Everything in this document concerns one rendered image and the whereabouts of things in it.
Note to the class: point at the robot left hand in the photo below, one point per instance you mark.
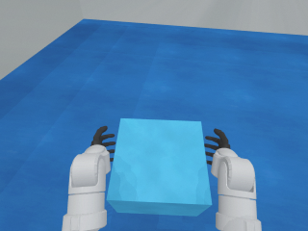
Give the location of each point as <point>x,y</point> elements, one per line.
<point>98,138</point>

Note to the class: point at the carton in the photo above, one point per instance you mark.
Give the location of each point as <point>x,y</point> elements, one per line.
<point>159,168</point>

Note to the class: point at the robot right hand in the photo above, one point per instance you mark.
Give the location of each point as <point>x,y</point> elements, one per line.
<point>222,142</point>

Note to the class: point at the robot right forearm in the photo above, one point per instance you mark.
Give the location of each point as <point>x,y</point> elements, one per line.
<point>237,211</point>

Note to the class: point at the robot left forearm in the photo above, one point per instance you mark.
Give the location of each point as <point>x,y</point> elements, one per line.
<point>87,183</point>

